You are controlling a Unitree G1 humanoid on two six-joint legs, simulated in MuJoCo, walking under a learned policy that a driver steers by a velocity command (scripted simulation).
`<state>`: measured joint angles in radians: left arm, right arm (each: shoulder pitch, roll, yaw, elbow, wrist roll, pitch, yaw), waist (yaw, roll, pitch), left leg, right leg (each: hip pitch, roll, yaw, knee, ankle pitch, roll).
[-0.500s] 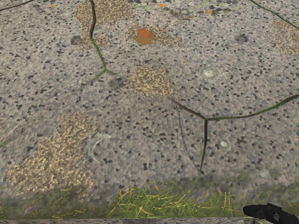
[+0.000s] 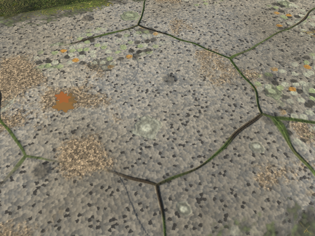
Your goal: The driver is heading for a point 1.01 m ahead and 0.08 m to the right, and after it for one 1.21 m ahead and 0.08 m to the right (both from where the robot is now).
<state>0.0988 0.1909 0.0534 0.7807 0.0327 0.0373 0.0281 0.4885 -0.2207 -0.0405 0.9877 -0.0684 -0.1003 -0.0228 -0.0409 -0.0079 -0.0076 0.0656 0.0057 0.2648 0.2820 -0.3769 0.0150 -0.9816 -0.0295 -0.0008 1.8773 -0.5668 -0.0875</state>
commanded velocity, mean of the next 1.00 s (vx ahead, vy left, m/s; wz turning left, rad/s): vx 0.50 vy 0.00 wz -0.05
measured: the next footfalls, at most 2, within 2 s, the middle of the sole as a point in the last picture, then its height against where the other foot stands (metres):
right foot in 0.18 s outside the picture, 0.17 m higher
left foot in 0.78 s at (195, 183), level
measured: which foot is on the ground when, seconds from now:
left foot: down 0.00-0.20, up 0.22-0.76, down 0.78-1.00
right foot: up 0.00-0.16, down 0.18-0.78, up 0.80-1.00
